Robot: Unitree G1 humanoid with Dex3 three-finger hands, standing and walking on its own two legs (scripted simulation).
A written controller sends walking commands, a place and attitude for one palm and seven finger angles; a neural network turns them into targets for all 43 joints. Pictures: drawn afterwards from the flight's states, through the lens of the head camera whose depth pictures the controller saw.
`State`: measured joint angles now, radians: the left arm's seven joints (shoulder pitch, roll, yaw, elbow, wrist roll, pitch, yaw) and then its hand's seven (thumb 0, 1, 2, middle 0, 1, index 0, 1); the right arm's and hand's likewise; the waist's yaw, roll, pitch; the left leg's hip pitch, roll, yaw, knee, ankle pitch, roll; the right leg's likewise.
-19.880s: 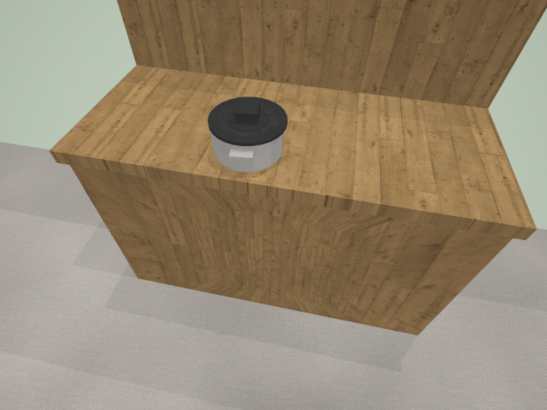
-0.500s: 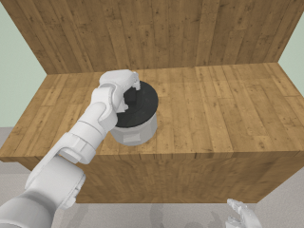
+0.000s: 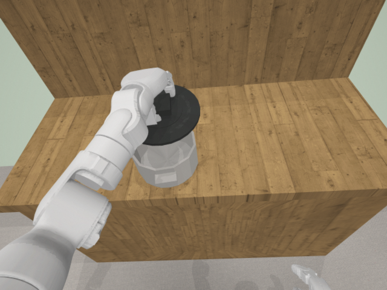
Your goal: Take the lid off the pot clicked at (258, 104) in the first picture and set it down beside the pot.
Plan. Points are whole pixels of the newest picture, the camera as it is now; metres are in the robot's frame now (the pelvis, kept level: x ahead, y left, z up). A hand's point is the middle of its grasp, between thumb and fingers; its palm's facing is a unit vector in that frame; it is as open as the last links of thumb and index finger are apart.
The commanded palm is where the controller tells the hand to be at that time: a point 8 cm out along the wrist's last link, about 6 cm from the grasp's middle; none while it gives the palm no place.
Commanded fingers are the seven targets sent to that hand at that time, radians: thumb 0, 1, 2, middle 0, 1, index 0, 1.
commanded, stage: lift the lid straight up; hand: left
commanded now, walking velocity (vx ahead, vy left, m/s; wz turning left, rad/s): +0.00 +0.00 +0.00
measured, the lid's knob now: (159, 105) +0.48 +0.08 +0.13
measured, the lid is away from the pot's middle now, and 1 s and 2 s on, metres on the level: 0.02 0.01 0.14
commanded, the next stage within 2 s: move the lid sideways beside the pot in 0.70 s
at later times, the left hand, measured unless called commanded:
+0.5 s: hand (145, 91) +0.45 +0.09 +0.20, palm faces -0.16 -0.06 -0.99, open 9.3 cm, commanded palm +0.42 +0.09 +0.28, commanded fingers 0.00 0.45 1.21 -0.77 -0.88 -0.70 -0.82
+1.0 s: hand (136, 92) +0.44 +0.10 +0.20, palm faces -0.17 -0.08 -0.98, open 9.3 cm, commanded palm +0.42 +0.12 +0.28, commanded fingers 0.00 0.45 1.21 -0.77 -0.88 -0.70 -0.82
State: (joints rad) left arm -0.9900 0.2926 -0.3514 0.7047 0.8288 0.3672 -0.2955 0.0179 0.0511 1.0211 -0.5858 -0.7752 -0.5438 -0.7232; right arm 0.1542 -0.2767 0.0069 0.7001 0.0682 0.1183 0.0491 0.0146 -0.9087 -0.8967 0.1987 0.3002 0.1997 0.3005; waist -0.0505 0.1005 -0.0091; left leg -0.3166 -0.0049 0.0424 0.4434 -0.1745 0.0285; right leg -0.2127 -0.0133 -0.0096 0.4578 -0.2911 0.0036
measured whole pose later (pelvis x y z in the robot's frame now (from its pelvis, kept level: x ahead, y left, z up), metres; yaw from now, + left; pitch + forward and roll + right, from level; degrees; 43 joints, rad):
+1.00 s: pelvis -0.02 +0.00 +0.00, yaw +1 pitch +1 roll +0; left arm -1.10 0.34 -0.34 0.73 0.85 0.34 -0.36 0.01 0.05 1.02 -0.59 -0.77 -0.55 -0.72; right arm 0.13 -0.27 0.02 0.69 0.07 0.10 0.04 0.01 -0.91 -0.90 0.20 0.30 0.20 0.30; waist -0.04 0.09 0.01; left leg -0.30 -0.01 0.03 0.42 -0.13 0.03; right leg -0.20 -0.02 -0.02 0.44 -0.26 0.01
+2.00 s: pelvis -0.02 +0.02 +0.00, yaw +2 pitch +1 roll -1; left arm -0.99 0.58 -0.23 0.60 0.87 0.23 -0.52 0.01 0.05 1.02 -0.59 -0.77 -0.55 -0.72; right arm 0.14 -0.30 0.02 0.63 0.08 0.11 0.02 0.01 -0.91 -0.90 0.20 0.30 0.20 0.30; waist -0.03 0.08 0.05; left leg -0.30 -0.02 0.01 0.42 -0.13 0.05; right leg -0.16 -0.02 -0.04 0.38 -0.23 0.02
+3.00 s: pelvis -0.02 +0.03 +0.00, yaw +3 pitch +2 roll -2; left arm -1.00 0.78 -0.13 0.68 0.86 0.03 -0.58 0.01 0.05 1.02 -0.58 -0.77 -0.54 -0.72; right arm 0.20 -0.32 0.00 0.66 0.10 0.14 0.00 0.01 -0.91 -0.90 0.20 0.30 0.20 0.30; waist -0.03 0.05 0.08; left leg -0.35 -0.02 -0.01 0.45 -0.15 0.06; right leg -0.17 -0.01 -0.05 0.35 -0.22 0.03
